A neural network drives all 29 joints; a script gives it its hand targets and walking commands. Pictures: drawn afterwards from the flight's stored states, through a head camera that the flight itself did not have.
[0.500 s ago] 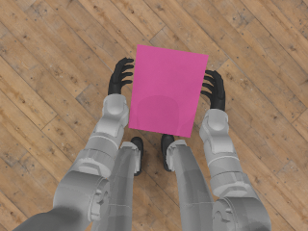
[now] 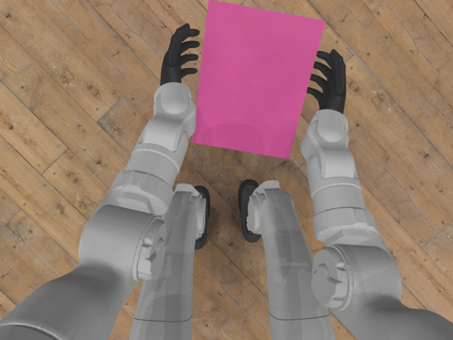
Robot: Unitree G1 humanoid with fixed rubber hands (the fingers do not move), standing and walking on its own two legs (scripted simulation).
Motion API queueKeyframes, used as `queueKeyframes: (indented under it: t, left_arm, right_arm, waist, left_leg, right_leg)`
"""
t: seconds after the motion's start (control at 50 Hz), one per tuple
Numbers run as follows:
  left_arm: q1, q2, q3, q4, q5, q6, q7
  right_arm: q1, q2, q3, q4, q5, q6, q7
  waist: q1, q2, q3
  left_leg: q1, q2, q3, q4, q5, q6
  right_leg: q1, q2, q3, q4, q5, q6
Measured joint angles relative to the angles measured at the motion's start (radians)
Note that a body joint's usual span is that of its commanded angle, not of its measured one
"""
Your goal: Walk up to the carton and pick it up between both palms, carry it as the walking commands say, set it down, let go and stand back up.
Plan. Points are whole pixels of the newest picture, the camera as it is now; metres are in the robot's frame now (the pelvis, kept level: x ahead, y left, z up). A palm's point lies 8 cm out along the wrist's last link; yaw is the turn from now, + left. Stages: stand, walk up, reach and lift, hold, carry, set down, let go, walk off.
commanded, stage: set down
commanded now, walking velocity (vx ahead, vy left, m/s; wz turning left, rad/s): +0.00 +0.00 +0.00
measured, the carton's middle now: (249, 80) +0.50 -0.05 -0.26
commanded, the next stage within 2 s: none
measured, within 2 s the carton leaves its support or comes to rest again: rests again in 1.96 s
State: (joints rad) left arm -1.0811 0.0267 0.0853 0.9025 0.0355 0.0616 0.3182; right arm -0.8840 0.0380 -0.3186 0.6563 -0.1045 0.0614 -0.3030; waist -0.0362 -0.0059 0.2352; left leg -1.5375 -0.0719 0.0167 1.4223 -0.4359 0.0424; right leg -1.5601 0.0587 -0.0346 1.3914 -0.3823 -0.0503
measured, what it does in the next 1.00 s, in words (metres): lowers itself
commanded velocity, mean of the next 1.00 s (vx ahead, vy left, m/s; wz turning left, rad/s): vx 0.00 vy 0.00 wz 0.00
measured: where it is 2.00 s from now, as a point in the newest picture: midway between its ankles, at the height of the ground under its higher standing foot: (223, 224)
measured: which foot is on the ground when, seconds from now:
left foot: down 0.00-1.00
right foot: down 0.00-1.00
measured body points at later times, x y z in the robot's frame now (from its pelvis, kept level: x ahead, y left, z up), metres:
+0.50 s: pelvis -0.01 +0.00 -0.08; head +0.34 -0.01 +0.19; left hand +0.53 +0.07 -0.24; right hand +0.48 -0.17 -0.25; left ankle +0.10 +0.10 -0.56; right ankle +0.12 -0.09 -0.56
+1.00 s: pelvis -0.02 +0.00 -0.16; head +0.36 -0.02 +0.08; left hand +0.56 +0.07 -0.32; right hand +0.51 -0.17 -0.33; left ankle +0.10 +0.10 -0.56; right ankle +0.12 -0.09 -0.56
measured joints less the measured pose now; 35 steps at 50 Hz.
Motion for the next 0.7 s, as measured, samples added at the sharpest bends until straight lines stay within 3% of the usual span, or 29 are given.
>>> queueKeyframes:
  t: [0.18,0.54,0.7]
  left_arm:
    - [-0.067,0.017,0.028,0.005,0.000,0.017,0.000]
    - [-0.281,0.064,0.073,-0.026,0.000,0.118,-0.009]
    - [-0.333,0.079,0.077,-0.020,0.000,0.183,-0.009]
  right_arm:
    - [-0.094,-0.005,-0.016,0.012,0.003,0.029,-0.028]
    - [-0.306,-0.057,-0.044,0.012,0.004,0.115,-0.031]
    - [-0.355,-0.068,-0.049,0.013,0.004,0.188,-0.031]
  waist:
    - [0.000,0.001,0.035]
    - [-0.003,0.001,0.292]
    - [-0.005,0.001,0.289]
  left_leg:
    - [-0.092,-0.002,0.001,0.128,-0.053,-0.005]
    - [-0.144,-0.026,0.006,0.379,-0.127,-0.010]
    - [-0.236,-0.028,0.021,0.469,-0.127,-0.011]
  right_leg:
    - [-0.099,0.013,0.000,0.125,-0.042,0.000]
    - [-0.158,0.021,-0.001,0.372,-0.105,0.000]
    - [-0.255,0.015,-0.002,0.467,-0.104,0.001]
